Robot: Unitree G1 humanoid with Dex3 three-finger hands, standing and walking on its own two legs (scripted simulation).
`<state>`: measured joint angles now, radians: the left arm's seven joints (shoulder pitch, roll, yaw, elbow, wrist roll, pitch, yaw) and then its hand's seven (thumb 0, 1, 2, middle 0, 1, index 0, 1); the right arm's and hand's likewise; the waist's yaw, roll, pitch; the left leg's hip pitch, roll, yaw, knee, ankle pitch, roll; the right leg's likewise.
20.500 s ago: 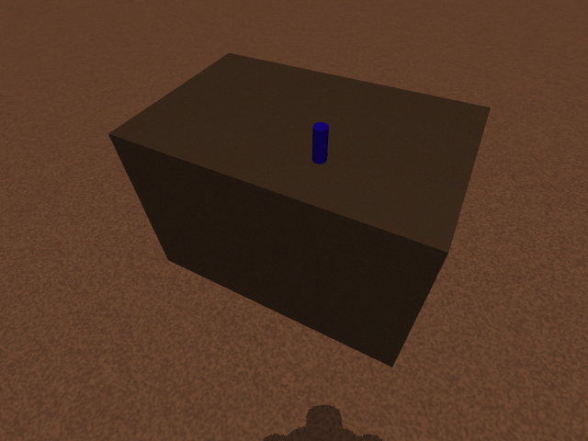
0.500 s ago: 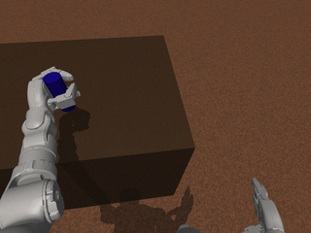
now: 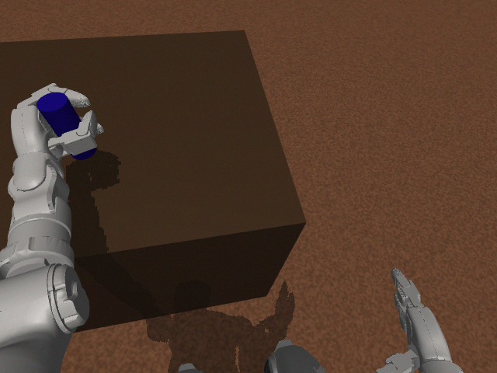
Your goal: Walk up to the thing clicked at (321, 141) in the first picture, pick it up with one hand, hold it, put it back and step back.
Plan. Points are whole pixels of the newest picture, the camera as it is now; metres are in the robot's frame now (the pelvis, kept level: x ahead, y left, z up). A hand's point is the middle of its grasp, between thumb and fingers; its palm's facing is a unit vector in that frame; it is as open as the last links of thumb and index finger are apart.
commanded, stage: lower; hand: left
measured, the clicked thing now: (69, 128) +0.51 +0.23 +0.09
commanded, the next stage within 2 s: loosen in 1.42 s
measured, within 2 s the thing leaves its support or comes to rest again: rests again in 1.26 s
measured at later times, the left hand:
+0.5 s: hand (90, 141) +0.52 +0.21 +0.04, palm faces +0.17 -0.98 +0.02, open 5.0 cm
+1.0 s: hand (98, 151) +0.53 +0.21 +0.01, palm faces +0.17 -0.99 +0.01, open 5.0 cm
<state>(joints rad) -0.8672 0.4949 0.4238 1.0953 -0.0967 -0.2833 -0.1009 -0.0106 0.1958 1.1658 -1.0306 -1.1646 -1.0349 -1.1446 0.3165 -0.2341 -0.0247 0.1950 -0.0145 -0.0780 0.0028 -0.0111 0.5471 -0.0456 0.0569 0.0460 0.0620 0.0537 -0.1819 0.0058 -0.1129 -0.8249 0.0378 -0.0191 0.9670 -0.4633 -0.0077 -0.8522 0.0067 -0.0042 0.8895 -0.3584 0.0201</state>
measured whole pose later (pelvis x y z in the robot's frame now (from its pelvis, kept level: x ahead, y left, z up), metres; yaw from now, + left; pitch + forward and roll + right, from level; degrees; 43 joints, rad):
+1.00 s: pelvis -0.01 +0.00 -0.04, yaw -1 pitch +26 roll -4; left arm -0.94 0.61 0.48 1.23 -0.03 -0.40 -0.10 -0.01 0.19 1.18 -1.04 -1.16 -1.04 -1.15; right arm 0.34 -0.25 0.00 0.00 -0.05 -0.03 0.04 -0.01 0.53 -0.05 0.06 0.05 0.06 0.05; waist -0.28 0.00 -0.14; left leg -1.12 0.04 -0.04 1.21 -0.54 0.00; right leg -1.14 0.02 -0.02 1.10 -0.41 0.02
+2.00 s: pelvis -0.02 +0.00 -0.06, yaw -1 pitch +28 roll -4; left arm -0.97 0.63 0.48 1.24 -0.02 -0.42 -0.08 0.00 0.07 0.61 -0.93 -0.80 -0.93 -0.79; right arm 0.37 -0.26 0.00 -0.10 -0.06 -0.01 0.05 -0.01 0.51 -0.05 0.06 0.05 0.07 0.05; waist -0.32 -0.01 -0.14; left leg -1.21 0.04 -0.05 1.27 -0.55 -0.01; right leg -1.22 0.01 -0.03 1.16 -0.43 0.02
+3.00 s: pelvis +0.01 +0.01 +0.00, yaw +0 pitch +19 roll -3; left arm -0.80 0.84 0.51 1.21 0.08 -0.04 -0.04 -0.01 -0.59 0.08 -0.07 -0.05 -0.05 -0.08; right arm 0.42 -0.30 -0.01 0.05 0.03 0.10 0.05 -0.01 0.51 -0.07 0.06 0.05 0.06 0.06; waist -0.14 -0.01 -0.14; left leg -0.81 0.04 -0.02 0.96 -0.48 0.00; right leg -0.83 0.01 0.00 0.87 -0.36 0.03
